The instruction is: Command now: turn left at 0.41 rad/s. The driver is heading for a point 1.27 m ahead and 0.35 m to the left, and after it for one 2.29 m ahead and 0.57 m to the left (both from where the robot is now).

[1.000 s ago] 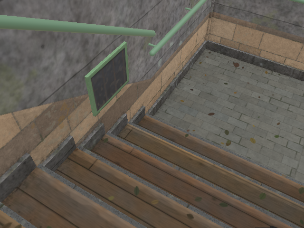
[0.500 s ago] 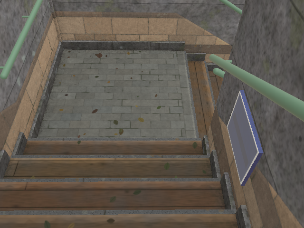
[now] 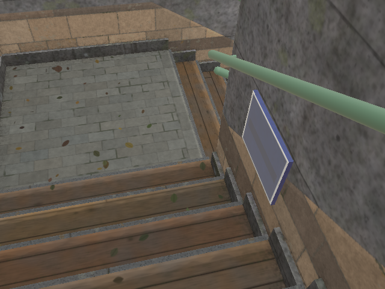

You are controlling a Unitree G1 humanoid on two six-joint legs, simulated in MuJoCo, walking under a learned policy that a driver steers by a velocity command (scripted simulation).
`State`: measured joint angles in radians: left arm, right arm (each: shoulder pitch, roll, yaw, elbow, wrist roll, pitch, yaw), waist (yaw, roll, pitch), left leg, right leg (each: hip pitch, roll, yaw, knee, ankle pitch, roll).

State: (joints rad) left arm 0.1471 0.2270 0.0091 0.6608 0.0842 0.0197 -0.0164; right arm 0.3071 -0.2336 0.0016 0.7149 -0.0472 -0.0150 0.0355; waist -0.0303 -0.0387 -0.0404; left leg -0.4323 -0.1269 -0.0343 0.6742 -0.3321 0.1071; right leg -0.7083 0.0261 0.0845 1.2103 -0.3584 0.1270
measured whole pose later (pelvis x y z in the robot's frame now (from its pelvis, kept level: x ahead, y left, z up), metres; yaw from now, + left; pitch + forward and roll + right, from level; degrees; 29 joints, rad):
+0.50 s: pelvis -0.01 -0.05 +0.02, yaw +24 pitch +4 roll -1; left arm 0.23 0.26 0.06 0.61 0.07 -0.01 -0.02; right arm 0.31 -0.26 -0.03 0.66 -0.03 -0.02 0.05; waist -0.02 0.00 -0.04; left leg -0.44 -0.23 -0.36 0.69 -0.39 0.03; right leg -0.25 0.08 0.05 0.43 -0.25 -0.08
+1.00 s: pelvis -0.03 -0.03 +0.01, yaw +36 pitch +1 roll -1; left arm 0.35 0.24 0.04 0.77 0.03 -0.05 -0.05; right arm 0.15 -0.21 -0.01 0.67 -0.05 -0.02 0.05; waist 0.05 0.01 0.03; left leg -0.34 0.06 0.05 0.55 -0.23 0.02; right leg -0.26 -0.01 -0.07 0.61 -0.41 -0.01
